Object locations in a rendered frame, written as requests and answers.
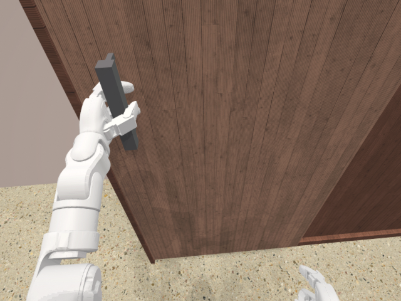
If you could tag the left robot hand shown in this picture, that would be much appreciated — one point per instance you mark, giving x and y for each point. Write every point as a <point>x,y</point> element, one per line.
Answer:
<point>96,117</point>

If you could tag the right robot hand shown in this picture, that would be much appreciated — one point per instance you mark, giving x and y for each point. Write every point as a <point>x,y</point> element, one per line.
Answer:
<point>323,291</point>

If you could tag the wardrobe door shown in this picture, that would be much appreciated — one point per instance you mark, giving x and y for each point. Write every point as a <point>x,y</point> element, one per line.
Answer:
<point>368,195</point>
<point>250,110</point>

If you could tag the robot left forearm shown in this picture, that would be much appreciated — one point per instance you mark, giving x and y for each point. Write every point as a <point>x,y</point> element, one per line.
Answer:
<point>74,221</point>

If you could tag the handle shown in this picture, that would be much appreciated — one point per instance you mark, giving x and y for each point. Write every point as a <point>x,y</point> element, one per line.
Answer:
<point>110,82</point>

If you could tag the left robot upper arm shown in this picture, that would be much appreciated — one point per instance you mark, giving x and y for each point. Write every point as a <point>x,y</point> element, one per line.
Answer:
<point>74,282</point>

